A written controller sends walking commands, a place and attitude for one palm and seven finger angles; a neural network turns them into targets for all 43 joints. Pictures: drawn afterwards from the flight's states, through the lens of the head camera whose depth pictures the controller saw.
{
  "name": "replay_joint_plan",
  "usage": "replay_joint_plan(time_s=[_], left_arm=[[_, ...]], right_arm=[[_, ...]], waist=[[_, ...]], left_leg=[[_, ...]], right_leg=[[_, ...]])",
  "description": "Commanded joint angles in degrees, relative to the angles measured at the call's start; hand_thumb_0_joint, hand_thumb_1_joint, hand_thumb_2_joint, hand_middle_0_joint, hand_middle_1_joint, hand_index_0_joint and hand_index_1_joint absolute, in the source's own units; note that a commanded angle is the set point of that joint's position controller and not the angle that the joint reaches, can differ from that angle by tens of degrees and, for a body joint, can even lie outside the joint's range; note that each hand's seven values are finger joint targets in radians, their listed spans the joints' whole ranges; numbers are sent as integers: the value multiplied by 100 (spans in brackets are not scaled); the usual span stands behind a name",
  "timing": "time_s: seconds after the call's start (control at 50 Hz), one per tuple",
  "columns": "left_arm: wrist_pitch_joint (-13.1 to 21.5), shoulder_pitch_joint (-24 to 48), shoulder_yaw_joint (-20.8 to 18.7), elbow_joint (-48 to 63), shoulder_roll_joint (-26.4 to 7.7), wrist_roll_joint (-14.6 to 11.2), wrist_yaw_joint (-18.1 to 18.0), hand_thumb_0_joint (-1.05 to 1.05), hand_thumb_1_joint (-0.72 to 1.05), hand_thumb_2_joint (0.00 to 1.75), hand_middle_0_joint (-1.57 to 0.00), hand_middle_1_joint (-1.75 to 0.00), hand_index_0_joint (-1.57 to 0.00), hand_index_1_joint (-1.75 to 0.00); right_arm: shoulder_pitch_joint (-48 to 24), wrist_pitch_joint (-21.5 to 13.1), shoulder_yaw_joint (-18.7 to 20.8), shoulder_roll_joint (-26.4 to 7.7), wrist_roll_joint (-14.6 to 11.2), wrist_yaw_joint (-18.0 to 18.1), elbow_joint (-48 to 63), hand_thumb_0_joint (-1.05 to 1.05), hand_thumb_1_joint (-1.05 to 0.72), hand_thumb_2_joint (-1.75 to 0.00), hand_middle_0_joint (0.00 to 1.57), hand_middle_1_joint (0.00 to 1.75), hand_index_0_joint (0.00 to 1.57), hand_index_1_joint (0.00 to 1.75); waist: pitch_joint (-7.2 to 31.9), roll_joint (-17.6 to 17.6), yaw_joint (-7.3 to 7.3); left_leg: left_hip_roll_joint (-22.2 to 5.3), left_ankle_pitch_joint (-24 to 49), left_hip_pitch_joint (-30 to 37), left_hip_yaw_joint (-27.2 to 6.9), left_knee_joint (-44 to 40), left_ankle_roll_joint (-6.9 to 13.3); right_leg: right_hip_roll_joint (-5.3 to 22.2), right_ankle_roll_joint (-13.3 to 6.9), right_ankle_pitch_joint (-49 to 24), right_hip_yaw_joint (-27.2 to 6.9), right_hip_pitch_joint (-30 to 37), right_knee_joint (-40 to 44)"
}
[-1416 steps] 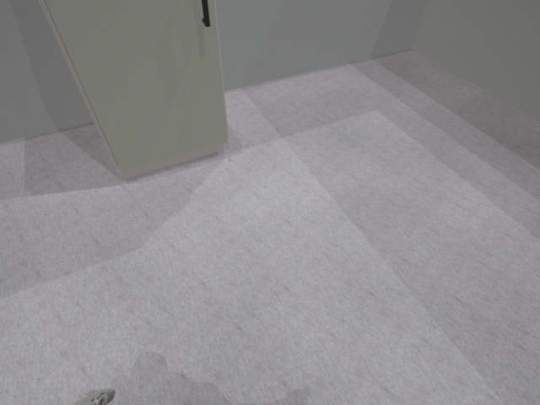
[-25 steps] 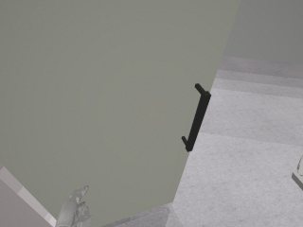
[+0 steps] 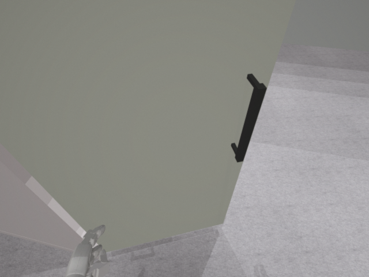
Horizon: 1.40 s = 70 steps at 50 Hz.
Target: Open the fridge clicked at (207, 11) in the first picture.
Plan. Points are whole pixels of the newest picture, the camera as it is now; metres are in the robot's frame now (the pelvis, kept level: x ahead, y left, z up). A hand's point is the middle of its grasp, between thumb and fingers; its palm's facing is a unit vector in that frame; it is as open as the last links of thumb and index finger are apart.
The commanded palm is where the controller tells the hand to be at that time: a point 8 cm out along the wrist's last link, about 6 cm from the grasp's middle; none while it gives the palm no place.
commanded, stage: step back with the hand held close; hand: right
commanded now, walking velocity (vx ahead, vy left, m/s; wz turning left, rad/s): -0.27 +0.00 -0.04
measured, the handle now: (244, 123) +0.45 -0.13 +0.09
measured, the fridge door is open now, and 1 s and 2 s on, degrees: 64 64 64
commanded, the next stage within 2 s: stop stepping back and stand still in 0.70 s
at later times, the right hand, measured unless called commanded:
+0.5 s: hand out of the picture +0.13 -0.27 +0.19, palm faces +0.46 +0.80 -0.39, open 7.4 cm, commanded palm +0.06 -0.30 +0.19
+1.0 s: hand out of the picture -0.01 -0.23 +0.17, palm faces +0.31 +0.80 -0.51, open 7.4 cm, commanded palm -0.06 -0.28 +0.19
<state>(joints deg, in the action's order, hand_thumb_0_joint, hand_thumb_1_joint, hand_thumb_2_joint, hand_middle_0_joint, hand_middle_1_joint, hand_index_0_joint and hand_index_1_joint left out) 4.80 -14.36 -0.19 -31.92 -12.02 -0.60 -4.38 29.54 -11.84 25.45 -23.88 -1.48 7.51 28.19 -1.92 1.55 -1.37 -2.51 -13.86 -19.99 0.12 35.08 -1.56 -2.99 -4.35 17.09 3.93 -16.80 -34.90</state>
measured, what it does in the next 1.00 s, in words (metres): walks backwards: left foot, then right foot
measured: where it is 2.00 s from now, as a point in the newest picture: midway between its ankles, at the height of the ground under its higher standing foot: outside the picture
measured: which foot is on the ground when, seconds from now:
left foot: down 0.00-0.24, up 0.26-0.54, down 0.56-1.00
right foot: down 0.00-0.62, up 0.64-0.74, down 0.76-0.96, up 0.98-1.00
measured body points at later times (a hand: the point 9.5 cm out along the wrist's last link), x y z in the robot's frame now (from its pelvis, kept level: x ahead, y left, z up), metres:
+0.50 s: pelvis -0.08 +0.00 +0.01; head -0.05 -0.03 +0.46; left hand +0.09 +0.22 -0.06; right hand +0.10 -0.31 +0.21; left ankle -0.15 +0.15 -0.71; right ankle +0.02 -0.08 -0.73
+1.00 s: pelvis -0.21 +0.01 +0.00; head -0.20 -0.01 +0.45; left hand -0.06 +0.25 -0.07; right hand -0.03 -0.27 +0.20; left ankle -0.19 +0.12 -0.73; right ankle -0.10 -0.09 -0.71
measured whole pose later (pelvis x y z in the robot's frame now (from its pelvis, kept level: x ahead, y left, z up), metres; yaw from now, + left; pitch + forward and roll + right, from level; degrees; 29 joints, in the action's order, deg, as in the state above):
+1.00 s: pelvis -0.21 +0.01 +0.00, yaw +2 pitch -2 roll +1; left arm 6.8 -14.2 -0.1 -32.0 -10.7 -0.8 -2.9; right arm 35.2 -12.0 25.7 -26.9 -2.4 6.6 34.6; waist -3.2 1.9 0.5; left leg 0.6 -15.4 -15.8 3.7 32.3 1.3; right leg 0.4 -0.8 18.1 0.0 -27.4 -39.7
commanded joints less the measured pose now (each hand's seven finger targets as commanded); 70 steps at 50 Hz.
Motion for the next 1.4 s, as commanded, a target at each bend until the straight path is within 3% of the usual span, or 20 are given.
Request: replay_joint_plan(time_s=[0.0,0.12,0.22,0.28,0.4,0.54,0.62,0.68,0.72,0.76,0.9,0.92,0.96,1.0,1.12,1.18,1.22,1.3,1.34,1.38], left_arm=[[396,522,-276,825,-817,-20,-80,0,90,90,-20,-30,-20,-30],[294,453,-202,583,-584,32,23,0,90,90,-20,-30,-20,-30],[429,796,-254,890,-832,22,-65,0,90,90,-20,-30,-20,-30],[606,672,-355,709,-707,33,-52,0,90,90,-20,-30,-20,-30],[824,561,-315,402,-788,28,44,0,90,90,-20,-30,-20,-30],[513,933,-256,762,-746,-14,39,0,90,90,-20,-30,-20,-30],[326,745,-334,751,-496,-103,-1,0,90,90,-20,-30,-20,-30],[251,912,-90,641,-349,-14,-92,0,90,90,-20,-30,-20,-30],[346,818,-227,672,-677,-31,-138,0,90,90,-20,-30,-20,-30],[575,685,-333,546,-671,-7,-52,0,90,90,-20,-30,-20,-30],[536,749,-282,911,-752,-39,83,0,90,90,-20,-30,-20,-30],[463,716,-288,883,-704,-23,68,0,90,90,-20,-30,-20,-30],[402,606,-310,843,-689,-5,50,0,90,90,-20,-30,-20,-30],[406,391,-329,376,-631,4,-28,0,90,90,-20,-30,-20,-30],[615,427,-197,272,-664,109,-193,0,90,90,-20,-30,-20,-30],[752,469,-299,534,-852,38,-128,0,90,90,-20,-30,-20,-30],[786,621,-259,405,-654,89,37,0,90,90,-20,-30,-20,-30],[660,620,-276,477,-763,101,104,0,90,90,-20,-30,-20,-30],[472,639,-436,595,-769,60,87,0,90,90,-20,-30,-20,-30],[501,364,-331,340,-617,88,107,0,90,90,-20,-30,-20,-30]], right_arm=[[-596,-385,523,-835,18,128,999,0,-90,-90,20,30,20,30],[-593,-431,601,-1108,-51,251,1283,0,-90,-90,20,30,20,30],[-440,-663,987,-1135,98,299,1693,0,-90,-90,20,30,20,30],[-644,-700,877,-1040,30,253,1376,0,-90,-90,20,30,20,30],[-805,-653,291,-698,-48,147,1353,0,-90,-90,20,30,20,30],[-415,-660,866,-1333,-209,-29,1597,0,-90,-90,20,30,20,30],[-62,-608,963,-1478,-297,30,1717,0,-90,-90,20,30,20,30],[-455,-472,1049,-1447,-119,116,1197,0,-90,-90,20,30,20,30],[-461,-519,773,-1221,-84,124,1317,0,-90,-90,20,30,20,30],[-230,-660,644,-1047,-161,81,999,0,-90,-90,20,30,20,30],[669,-368,922,-1220,-138,131,1919,0,-90,-90,20,30,20,30],[549,-332,978,-1303,-79,117,1768,0,-90,-90,20,30,20,30],[15,-256,1122,-1594,-140,149,1679,0,-90,-90,20,30,20,30],[-525,-142,777,-1188,-172,156,1050,0,-90,-90,20,30,20,30],[-1223,-135,14,-749,96,187,601,0,-90,-90,20,30,20,30],[-1143,-263,251,-1044,87,219,1346,0,-90,-90,20,30,20,30],[-973,-289,348,-1001,103,130,1259,0,-90,-90,20,30,20,30],[46,-377,685,-1160,123,94,953,0,-90,-90,20,30,20,30],[-234,-329,798,-1348,45,26,1012,0,-90,-90,20,30,20,30],[-709,-362,749,-1202,-60,46,691,0,-90,-90,20,30,20,30]], waist=[[462,-190,35],[750,788,165],[569,-1927,94],[234,-953,88],[966,-1278,28],[1105,-959,-150],[981,1151,43],[407,518,193],[995,-1053,109],[1212,-1285,65],[865,-1574,-26],[688,-938,-27],[472,1331,3],[185,1138,324],[299,77,281],[749,-1650,106],[-282,-2089,284],[220,-706,-72],[293,1367,39],[429,708,231]], left_leg=[[-288,1198,1262,-501,3,215],[-1598,-9,-371,-1674,-1545,910],[278,-697,1161,-126,1801,34],[338,-1309,201,-245,2471,38],[263,-1448,-52,91,225,39],[19,-136,1035,249,-1651,299],[-1823,1668,-453,-1019,-1651,1290],[-1399,4293,676,-507,-284,712],[-190,2156,420,28,902,33],[419,-1827,-475,-224,1838,82],[365,-883,2028,515,-502,228],[81,-1033,1996,215,-1090,351],[-2034,-2349,-151,-2687,-2879,1295],[-1833,-2947,-1244,-2094,-2747,1205],[-849,-2549,-503,-619,-1592,623],[512,-1230,-317,549,1421,13],[309,-1395,-480,-19,2257,88],[304,-1140,2188,87,-708,257],[-1404,-2563,1211,-3036,-2627,1032],[-1776,-3137,492,-3302,-2816,1397]], right_leg=[[1248,-148,69,-1194,-1340,1009],[375,203,822,-665,-64,-742],[2135,-552,2489,-2467,-2235,2501],[2048,-633,811,-2170,-1443,2108],[1877,-290,-1021,-1775,836,1735],[1343,228,-23,-933,191,1267],[358,564,526,-288,170,-2198],[549,484,-170,-447,-637,171],[1395,118,-4039,-1104,456,1464],[2115,-331,-4985,-1826,1208,1403],[1112,15,1954,-1026,-1470,1830],[697,193,2072,-627,-1727,1032],[-3,497,1014,-422,-1305,-2699],[425,484,562,-733,-710,-3488],[261,94,774,65,608,808],[1596,-536,148,-1751,713,1980],[1935,-902,2516,-2912,-866,2934],[1078,-164,2090,-1149,-2002,1217],[-50,227,1382,-104,-2077,-2311],[305,313,1072,-590,-1782,-3197]])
